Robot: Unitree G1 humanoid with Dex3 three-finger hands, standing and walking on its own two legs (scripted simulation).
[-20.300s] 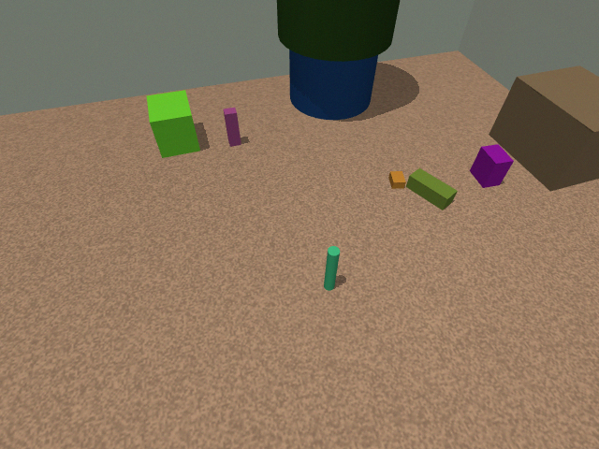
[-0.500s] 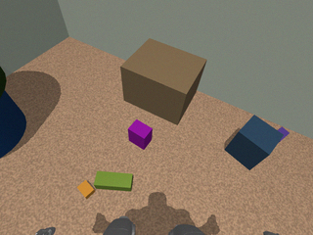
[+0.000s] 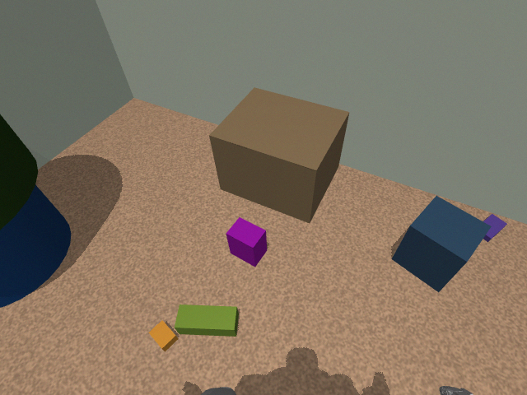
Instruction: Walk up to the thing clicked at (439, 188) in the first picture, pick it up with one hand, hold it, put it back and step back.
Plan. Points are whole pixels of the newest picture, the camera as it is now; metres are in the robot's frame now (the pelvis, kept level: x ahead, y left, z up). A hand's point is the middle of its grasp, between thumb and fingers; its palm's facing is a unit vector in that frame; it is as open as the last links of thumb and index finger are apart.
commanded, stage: walk up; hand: left
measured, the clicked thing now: (207, 320) +0.47 +0.26 -0.72
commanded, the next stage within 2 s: none
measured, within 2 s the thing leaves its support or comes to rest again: neither
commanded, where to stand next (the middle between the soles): +0.07 +0.02 m, yaw +0 degrees
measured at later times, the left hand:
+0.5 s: hand out of the picture +0.09 +0.27 -0.14, palm faces +0.00 -0.94 -0.34, open 7.4 cm
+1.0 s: hand out of the picture +0.07 +0.27 -0.14, palm faces +0.05 -0.93 -0.35, open 7.4 cm
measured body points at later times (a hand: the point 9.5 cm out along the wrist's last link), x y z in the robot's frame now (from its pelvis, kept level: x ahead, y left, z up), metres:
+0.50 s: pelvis +0.01 +0.01 +0.02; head +0.02 +0.02 +0.46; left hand +0.09 +0.32 -0.12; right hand +0.09 -0.29 -0.11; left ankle +0.09 +0.14 -0.73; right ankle -0.03 -0.13 -0.73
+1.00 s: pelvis +0.02 +0.01 +0.02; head +0.03 +0.02 +0.47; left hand +0.07 +0.32 -0.12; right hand +0.12 -0.28 -0.11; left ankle +0.09 +0.14 -0.73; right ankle -0.03 -0.13 -0.73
